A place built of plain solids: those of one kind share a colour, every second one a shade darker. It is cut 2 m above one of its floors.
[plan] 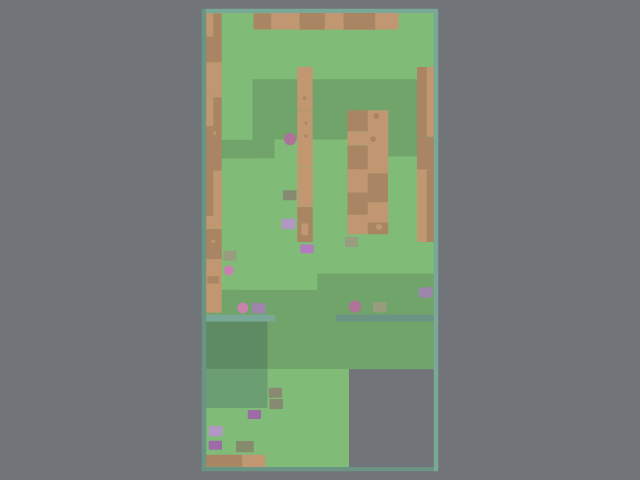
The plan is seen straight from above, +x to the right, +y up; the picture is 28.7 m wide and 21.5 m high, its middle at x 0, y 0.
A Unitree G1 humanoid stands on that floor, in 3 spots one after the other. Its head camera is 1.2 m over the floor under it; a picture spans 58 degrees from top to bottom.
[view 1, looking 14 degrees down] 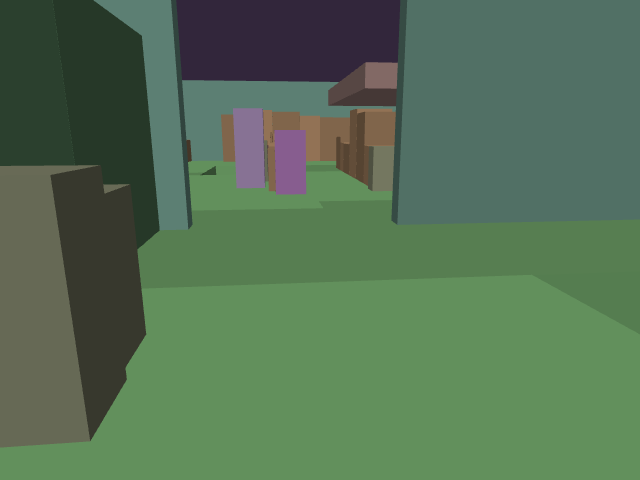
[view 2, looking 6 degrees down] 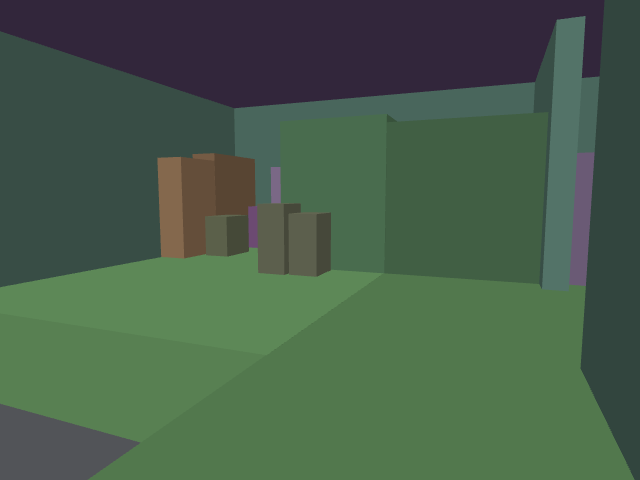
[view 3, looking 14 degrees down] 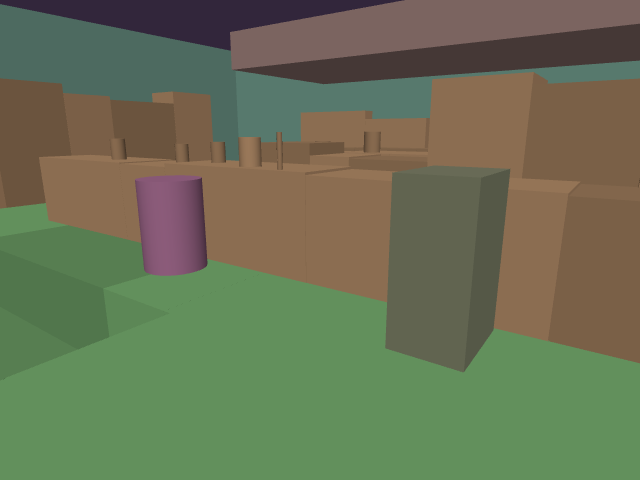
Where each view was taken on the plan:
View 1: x -0.90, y -9.14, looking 84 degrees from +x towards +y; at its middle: floor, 4.96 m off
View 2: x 4.06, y -4.24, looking -158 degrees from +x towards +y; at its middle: carton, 6.40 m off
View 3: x -3.70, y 1.25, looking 35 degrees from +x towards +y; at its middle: unit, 3.37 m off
